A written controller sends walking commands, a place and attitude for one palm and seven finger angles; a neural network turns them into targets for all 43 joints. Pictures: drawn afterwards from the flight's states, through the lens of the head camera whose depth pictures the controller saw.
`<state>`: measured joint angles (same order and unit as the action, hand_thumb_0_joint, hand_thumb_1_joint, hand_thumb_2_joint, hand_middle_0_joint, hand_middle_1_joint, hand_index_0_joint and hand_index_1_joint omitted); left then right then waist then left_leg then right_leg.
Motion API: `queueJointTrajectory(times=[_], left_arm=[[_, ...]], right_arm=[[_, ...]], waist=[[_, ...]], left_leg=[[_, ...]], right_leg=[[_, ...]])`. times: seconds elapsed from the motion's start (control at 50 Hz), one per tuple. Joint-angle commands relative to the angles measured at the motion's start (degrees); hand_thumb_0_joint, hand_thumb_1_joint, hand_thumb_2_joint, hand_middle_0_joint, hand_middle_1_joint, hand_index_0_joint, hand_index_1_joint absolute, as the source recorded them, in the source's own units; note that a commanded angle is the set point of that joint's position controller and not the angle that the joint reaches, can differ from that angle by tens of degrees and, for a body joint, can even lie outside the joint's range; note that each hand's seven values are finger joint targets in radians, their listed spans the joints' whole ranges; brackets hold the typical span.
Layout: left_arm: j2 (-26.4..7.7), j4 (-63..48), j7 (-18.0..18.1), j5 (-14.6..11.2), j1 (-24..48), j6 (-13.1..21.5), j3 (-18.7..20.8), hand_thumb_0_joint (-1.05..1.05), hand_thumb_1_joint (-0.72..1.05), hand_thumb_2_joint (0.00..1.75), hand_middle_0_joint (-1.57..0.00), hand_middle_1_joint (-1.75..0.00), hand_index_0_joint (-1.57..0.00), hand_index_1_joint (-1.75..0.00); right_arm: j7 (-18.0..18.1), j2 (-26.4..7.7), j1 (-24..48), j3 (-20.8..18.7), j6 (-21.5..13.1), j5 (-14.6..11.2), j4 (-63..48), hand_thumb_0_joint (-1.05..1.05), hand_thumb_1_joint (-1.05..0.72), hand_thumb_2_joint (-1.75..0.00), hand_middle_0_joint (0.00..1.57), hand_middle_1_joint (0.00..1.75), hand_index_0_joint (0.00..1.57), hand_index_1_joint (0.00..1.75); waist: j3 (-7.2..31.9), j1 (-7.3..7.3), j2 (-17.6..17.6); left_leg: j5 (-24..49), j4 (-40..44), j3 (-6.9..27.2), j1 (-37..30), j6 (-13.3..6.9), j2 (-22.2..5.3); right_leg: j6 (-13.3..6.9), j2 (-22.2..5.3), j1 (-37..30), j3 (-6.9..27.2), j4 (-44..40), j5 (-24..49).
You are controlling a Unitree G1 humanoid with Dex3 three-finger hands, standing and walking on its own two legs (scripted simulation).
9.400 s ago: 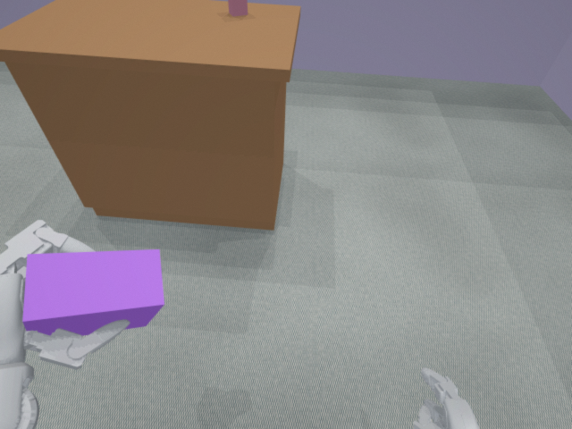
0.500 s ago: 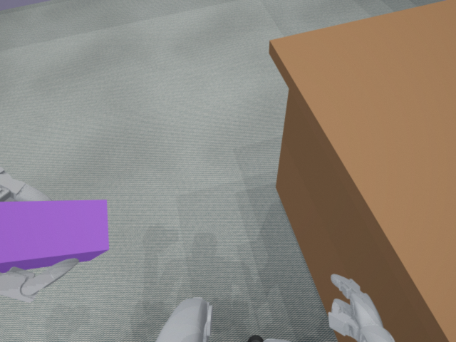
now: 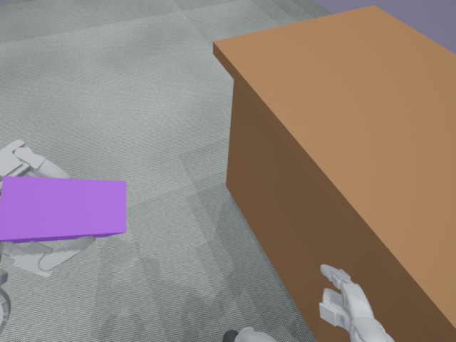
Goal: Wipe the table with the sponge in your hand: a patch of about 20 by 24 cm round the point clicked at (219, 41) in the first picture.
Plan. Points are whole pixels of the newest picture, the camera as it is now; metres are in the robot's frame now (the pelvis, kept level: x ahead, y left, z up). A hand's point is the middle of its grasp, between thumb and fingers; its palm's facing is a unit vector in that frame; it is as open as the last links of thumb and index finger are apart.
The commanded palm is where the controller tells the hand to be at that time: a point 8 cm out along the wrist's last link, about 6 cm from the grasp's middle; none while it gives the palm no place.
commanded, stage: turn to face it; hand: left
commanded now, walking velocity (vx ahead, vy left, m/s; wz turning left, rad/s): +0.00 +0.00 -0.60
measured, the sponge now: (82, 212) +0.24 +0.21 +0.15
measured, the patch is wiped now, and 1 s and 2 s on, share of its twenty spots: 0.00 0.00 0.00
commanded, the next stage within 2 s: none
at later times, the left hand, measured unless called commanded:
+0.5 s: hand (190, 193) +0.26 +0.09 +0.18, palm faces -0.07 -0.80 -0.60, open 10.0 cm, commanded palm +0.22 +0.17 +0.18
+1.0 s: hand (292, 251) +0.21 -0.03 +0.18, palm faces -0.27 -0.80 -0.53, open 10.1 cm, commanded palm +0.19 +0.07 +0.18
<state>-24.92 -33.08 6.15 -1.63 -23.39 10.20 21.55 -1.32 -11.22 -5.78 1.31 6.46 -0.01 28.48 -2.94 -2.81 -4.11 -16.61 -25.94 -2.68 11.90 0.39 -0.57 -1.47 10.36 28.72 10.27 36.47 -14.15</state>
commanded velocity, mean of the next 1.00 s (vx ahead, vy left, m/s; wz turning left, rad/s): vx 0.00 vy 0.00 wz -0.60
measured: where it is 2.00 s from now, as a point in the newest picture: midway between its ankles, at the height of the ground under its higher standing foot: outside the picture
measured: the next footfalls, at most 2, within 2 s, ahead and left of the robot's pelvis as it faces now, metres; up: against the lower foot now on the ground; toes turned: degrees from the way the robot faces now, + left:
right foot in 0.28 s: +0.05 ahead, -0.15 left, +0.00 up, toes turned -19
left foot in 0.58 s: +0.09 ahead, +0.08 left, +0.00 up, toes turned -19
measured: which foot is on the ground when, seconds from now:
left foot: down 0.00-0.28, up 0.30-0.56, down 0.58-0.88, up 0.90-1.00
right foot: up 0.00-0.26, down 0.28-0.60, up 0.62-0.86, down 0.88-1.00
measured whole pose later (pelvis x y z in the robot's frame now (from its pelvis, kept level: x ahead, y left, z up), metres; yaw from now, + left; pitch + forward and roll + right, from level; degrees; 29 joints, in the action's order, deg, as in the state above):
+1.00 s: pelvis -0.11 -0.05 -0.01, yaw -39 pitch +0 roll +2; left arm -24.6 -35.6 6.7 -3.0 -25.3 11.0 22.6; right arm 0.0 -10.8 -6.7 1.3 0.5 -0.8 30.7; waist -9.6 0.4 1.3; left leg -28.2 -65.0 -2.4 29.0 5.4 -6.4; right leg -4.7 1.2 20.5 -3.9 39.2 -18.7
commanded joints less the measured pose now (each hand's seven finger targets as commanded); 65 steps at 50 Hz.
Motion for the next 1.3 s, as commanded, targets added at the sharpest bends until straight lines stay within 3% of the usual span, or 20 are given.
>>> queueJointTrajectory(times=[0.0,0.08,0.22,0.24,0.26,0.28,0.32,0.38,0.52,0.54,0.58,0.62,0.68,0.8,0.84,0.88,0.9,0.94,1.0,1.28], left_arm=[[-9.8,-14.8,1.3,-0.8,-1.3,4.1,9.6,0.0,0.1,1.3,-1.2,-1.6,-1.2,-1.6],[-4.8,-16.7,1.4,-0.4,5.9,3.1,2.5,0.0,0.1,1.3,-1.2,-1.6,-1.2,-1.6],[-7.6,-10.1,1.8,0.3,6.3,2.8,5.3,0.0,0.1,1.3,-1.2,-1.6,-1.2,-1.6],[-9.2,-10.5,2.0,0.6,5.5,3.2,6.7,0.0,0.1,1.3,-1.2,-1.6,-1.2,-1.6],[-11.5,-10.6,2.6,0.3,3.4,3.8,9.3,0.0,0.1,1.3,-1.2,-1.6,-1.2,-1.6],[-13.4,-9.3,3.2,-0.2,-0.3,4.3,12.5,0.0,0.1,1.3,-1.2,-1.6,-1.2,-1.6],[-15.0,-17.0,3.6,-1.7,-2.7,5.3,15.1,0.0,0.1,1.3,-1.2,-1.6,-1.2,-1.6],[-15.7,-20.8,3.8,-2.9,-10.9,6.2,18.9,0.0,0.1,1.3,-1.2,-1.6,-1.2,-1.6],[-10.6,-14.7,3.6,-2.8,-10.8,3.7,16.5,0.0,0.1,1.3,-1.2,-1.6,-1.2,-1.6],[-10.1,-12.6,3.4,-2.7,-10.1,3.7,16.0,0.0,0.1,1.3,-1.2,-1.6,-1.2,-1.6],[-9.3,-12.0,2.9,-1.4,-7.2,4.3,14.5,0.0,0.1,1.3,-1.2,-1.6,-1.2,-1.6],[-7.8,-5.7,2.3,-0.5,-5.8,4.1,12.0,0.0,0.1,1.3,-1.2,-1.6,-1.2,-1.6],[-2.9,-10.7,1.7,0.0,5.6,3.1,2.7,0.0,0.1,1.3,-1.2,-1.6,-1.2,-1.6],[-5.7,-15.7,2.9,0.3,8.6,2.8,2.4,0.0,0.1,1.3,-1.2,-1.6,-1.2,-1.6],[-8.3,-15.3,3.0,0.2,6.7,2.9,5.7,0.0,0.1,1.3,-1.2,-1.6,-1.2,-1.6],[-15.2,-12.1,3.9,-0.7,-0.6,3.4,13.4,0.0,0.1,1.3,-1.2,-1.6,-1.2,-1.6],[-14.0,-12.1,3.8,-2.4,-0.6,2.6,13.6,0.0,0.1,1.3,-1.2,-1.6,-1.2,-1.6],[-12.2,-11.7,3.1,-3.4,-7.0,3.5,15.1,0.0,0.1,1.3,-1.2,-1.6,-1.2,-1.6],[-8.7,-6.9,2.9,-3.5,-12.8,4.2,14.7,0.0,0.1,1.3,-1.2,-1.6,-1.2,-1.6],[-9.8,-13.9,4.1,-1.6,0.7,3.0,7.2,0.0,0.1,1.3,-1.2,-1.6,-1.2,-1.6]], right_arm=[[0.7,-6.5,1.3,-4.1,-4.6,-0.3,-9.0,0.0,-0.9,-0.9,0.2,0.3,0.2,0.3],[0.3,-7.5,-1.1,-3.6,-7.2,-1.5,-7.5,0.0,-0.9,-0.9,0.2,0.3,0.2,0.3],[0.6,-8.7,-3.7,-4.0,-10.0,-1.1,-7.0,0.0,-0.9,-0.9,0.2,0.3,0.2,0.3],[0.3,-8.1,-3.8,-4.1,-9.9,-1.5,-7.1,0.0,-0.9,-0.9,0.2,0.3,0.2,0.3],[0.5,-6.5,-2.2,-3.6,-10.0,-1.4,-8.1,0.0,-0.9,-0.9,0.2,0.3,0.2,0.3],[0.8,-6.3,-0.7,-3.2,-9.9,-0.9,-7.8,0.0,-0.9,-0.9,0.2,0.3,0.2,0.3],[0.7,-6.5,-1.2,-3.8,-8.3,-1.6,-7.7,0.0,-0.9,-0.9,0.2,0.3,0.2,0.3],[0.6,-5.6,2.9,-2.5,-6.3,-0.9,-7.0,0.0,-0.9,-0.9,0.2,0.3,0.2,0.3],[1.2,-7.0,-2.4,-3.7,-5.6,-0.9,-5.0,0.0,-0.9,-0.9,0.2,0.3,0.2,0.3],[1.9,-7.7,-2.9,-4.1,-5.9,-0.8,-4.9,0.0,-0.9,-0.9,0.2,0.3,0.2,0.3],[3.0,-9.3,-0.4,-4.9,-6.4,-0.9,-6.6,0.0,-0.9,-0.9,0.2,0.3,0.2,0.3],[3.1,-8.1,0.4,-4.6,-7.1,-0.4,-5.4,0.0,-0.9,-0.9,0.2,0.3,0.2,0.3],[2.5,-8.1,0.1,-4.4,-8.1,-2.0,-5.2,0.0,-0.9,-0.9,0.2,0.3,0.2,0.3],[2.1,-8.7,-3.2,-4.0,-11.7,-1.0,-6.7,0.0,-0.9,-0.9,0.2,0.3,0.2,0.3],[1.4,-7.6,-4.4,-3.9,-12.0,-1.3,-6.8,0.0,-0.9,-0.9,0.2,0.3,0.2,0.3],[1.9,-5.0,-0.7,-2.7,-10.9,-0.8,-8.5,0.0,-0.9,-0.9,0.2,0.3,0.2,0.3],[2.0,-5.5,0.9,-3.4,-10.0,-1.3,-7.7,0.0,-0.9,-0.9,0.2,0.3,0.2,0.3],[1.8,-3.8,1.4,-2.5,-8.1,-0.8,-7.2,0.0,-0.9,-0.9,0.2,0.3,0.2,0.3],[1.5,-3.6,1.2,-2.4,-4.6,-0.7,-6.1,0.0,-0.9,-0.9,0.2,0.3,0.2,0.3],[2.3,-8.6,2.1,-4.3,-3.7,-0.8,-6.4,0.0,-0.9,-0.9,0.2,0.3,0.2,0.3]], waist=[[10.8,0.3,20.2],[1.4,1.71,18.7],[5.9,1.73,16.5],[8.7,1.45,9.0],[11.3,0.72,-5.1],[13.3,0.65,-7.8],[14.1,1.12,-3.1],[16.1,1.12,3.3],[12.7,3.12,-1.3],[11.2,3.37,2.0],[8.2,2.25,19.5],[5.0,2.59,15.1],[2.1,2.15,16.0],[5.5,1.83,20.2],[7.9,1.57,12.9],[9.4,0.04,-9.2],[10.6,0.33,-9.4],[10.8,1.31,-1.6],[14.8,1.64,-0.7],[10.8,-0.34,-1.7]], left_leg=[[26.5,4.5,7.6,-8.1,-9.8,-24.4],[32.4,2.7,-5.5,-4.6,-3.9,-19.4],[37.8,-16.2,-8.5,-3.9,0.3,-17.7],[28.1,-27.7,-10.0,1.8,1.9,-14.0],[-4.6,-41.7,-8.4,15.6,4.0,-5.9],[-22.5,-48.7,-0.7,21.8,4.6,-4.7],[-20.1,-47.7,5.6,20.6,4.6,-7.9],[-15.3,-32.8,2.8,14.9,4.3,-6.6],[-2.1,-4.8,-0.7,-3.7,3.1,-3.5],[-3.4,1.3,3.1,-6.4,0.9,-7.5],[7.8,9.1,20.2,-2.9,-8.7,-27.6],[4.8,9.1,13.9,8.0,-9.4,-27.4],[10.8,5.5,-0.5,4.4,-6.2,-21.6],[10.2,-2.2,-3.4,2.7,-2.5,-19.7],[5.8,-13.8,-6.0,3.9,0.3,-16.2],[-21.3,-35.6,-4.3,22.1,4.4,-3.6],[-18.4,-43.4,2.2,23.3,4.6,-4.8],[-11.9,-47.3,5.2,27.1,5.2,-6.1],[-8.2,-41.7,2.9,26.2,5.9,-4.9],[-11.7,-16.0,2.6,8.2,2.7,-0.3]], right_leg=[[3.8,-9.1,7.9,-6.3,30.5,-13.5],[4.7,-10.7,2.0,-14.1,15.3,-9.0],[3.3,-8.6,-18.3,-19.7,-8.0,4.1],[0.3,-14.0,-25.7,-13.1,-9.9,20.7],[-6.8,-24.3,-35.0,5.4,-8.9,51.5],[-11.1,-32.2,-35.5,13.7,-8.4,63.7],[-10.6,-31.8,-31.1,12.5,-10.0,41.2],[-9.5,-26.5,-24.5,5.5,-9.4,31.5],[-4.3,-20.2,-6.0,5.4,-10.2,2.0],[-2.0,-16.4,-1.3,3.5,-4.6,-3.4],[3.7,-7.8,5.6,-9.7,25.9,-19.4],[4.3,-11.3,3.0,-7.5,37.5,-15.0],[5.5,-13.3,2.2,-12.5,28.2,-11.5],[5.4,-10.6,-12.4,-19.4,1.4,-11.0],[2.8,-14.4,-17.7,-14.6,-9.8,0.9],[-7.3,-30.4,-25.2,13.4,-13.8,39.2],[-7.8,-31.8,-24.0,15.8,-14.5,38.7],[-9.4,-28.3,-27.6,12.8,-11.2,36.1],[-7.7,-24.1,-32.0,5.0,-10.4,36.6],[-7.7,-21.8,-17.2,17.7,-20.1,7.9]])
